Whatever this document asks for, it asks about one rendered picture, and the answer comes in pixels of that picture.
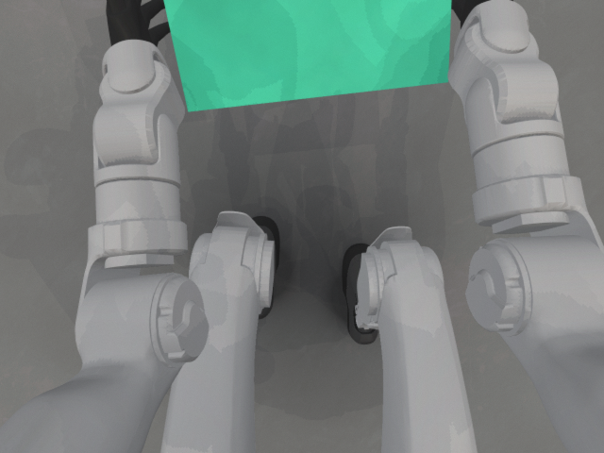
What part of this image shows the robot right forearm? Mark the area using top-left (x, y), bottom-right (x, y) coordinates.
top-left (447, 0), bottom-right (604, 254)

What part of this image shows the robot shin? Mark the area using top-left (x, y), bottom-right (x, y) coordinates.
top-left (355, 226), bottom-right (445, 329)
top-left (189, 211), bottom-right (264, 309)

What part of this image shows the right robot upper arm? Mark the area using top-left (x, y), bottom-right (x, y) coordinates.
top-left (465, 235), bottom-right (604, 453)

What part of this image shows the right robot hand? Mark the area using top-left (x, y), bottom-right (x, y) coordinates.
top-left (451, 0), bottom-right (513, 27)

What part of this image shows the left robot upper arm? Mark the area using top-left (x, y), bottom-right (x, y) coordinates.
top-left (0, 273), bottom-right (210, 453)

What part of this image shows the robot left forearm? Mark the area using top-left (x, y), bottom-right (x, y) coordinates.
top-left (75, 40), bottom-right (188, 355)

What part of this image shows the robot left shin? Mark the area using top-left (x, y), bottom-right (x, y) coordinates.
top-left (189, 211), bottom-right (264, 309)

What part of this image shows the carton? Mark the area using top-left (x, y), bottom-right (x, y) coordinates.
top-left (163, 0), bottom-right (452, 112)

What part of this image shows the left robot hand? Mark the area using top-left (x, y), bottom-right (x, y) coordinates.
top-left (106, 0), bottom-right (171, 46)

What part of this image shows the robot right shin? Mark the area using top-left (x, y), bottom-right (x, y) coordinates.
top-left (355, 226), bottom-right (445, 329)

